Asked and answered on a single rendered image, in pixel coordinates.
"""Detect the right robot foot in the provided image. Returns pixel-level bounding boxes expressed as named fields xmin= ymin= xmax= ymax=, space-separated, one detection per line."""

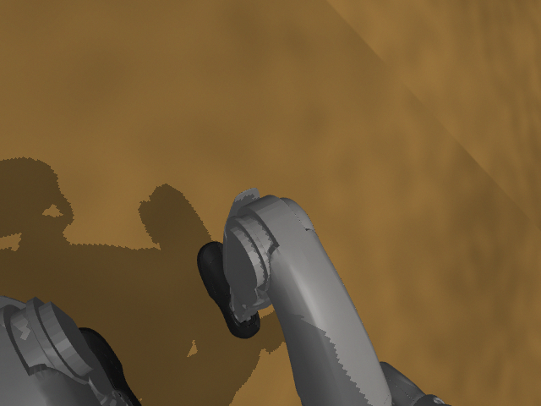
xmin=197 ymin=242 xmax=260 ymax=339

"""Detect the right robot hand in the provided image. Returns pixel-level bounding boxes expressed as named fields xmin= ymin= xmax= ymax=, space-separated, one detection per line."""
xmin=380 ymin=361 xmax=426 ymax=406

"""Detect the left robot foot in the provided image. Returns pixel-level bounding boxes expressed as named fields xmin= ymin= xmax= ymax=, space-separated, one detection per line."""
xmin=79 ymin=327 xmax=142 ymax=406

